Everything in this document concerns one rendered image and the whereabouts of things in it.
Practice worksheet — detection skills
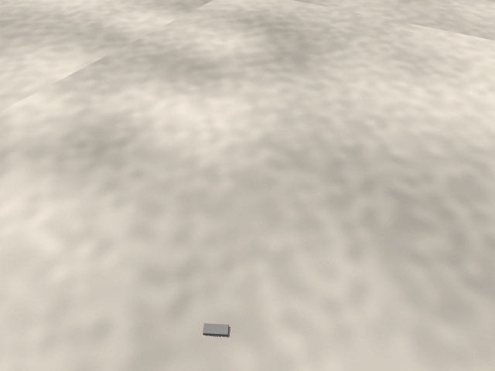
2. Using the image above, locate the small box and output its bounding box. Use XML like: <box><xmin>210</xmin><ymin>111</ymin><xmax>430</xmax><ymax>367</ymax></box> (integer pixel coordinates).
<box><xmin>203</xmin><ymin>323</ymin><xmax>229</xmax><ymax>336</ymax></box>

